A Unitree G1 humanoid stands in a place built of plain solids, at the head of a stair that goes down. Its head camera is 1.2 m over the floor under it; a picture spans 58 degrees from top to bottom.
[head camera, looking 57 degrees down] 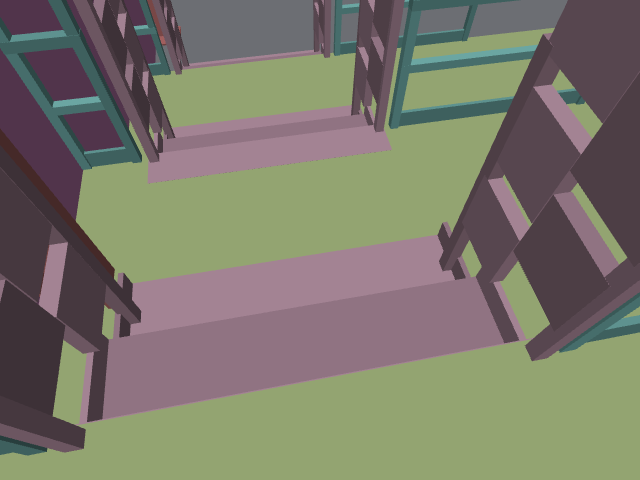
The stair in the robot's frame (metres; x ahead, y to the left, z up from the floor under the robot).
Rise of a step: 0.18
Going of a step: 0.30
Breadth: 1.32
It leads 11 degrees to the left of straight ahead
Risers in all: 3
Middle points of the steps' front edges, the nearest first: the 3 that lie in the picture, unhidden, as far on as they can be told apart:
0.33 0.01 0.00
0.62 0.07 -0.18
0.92 0.12 -0.35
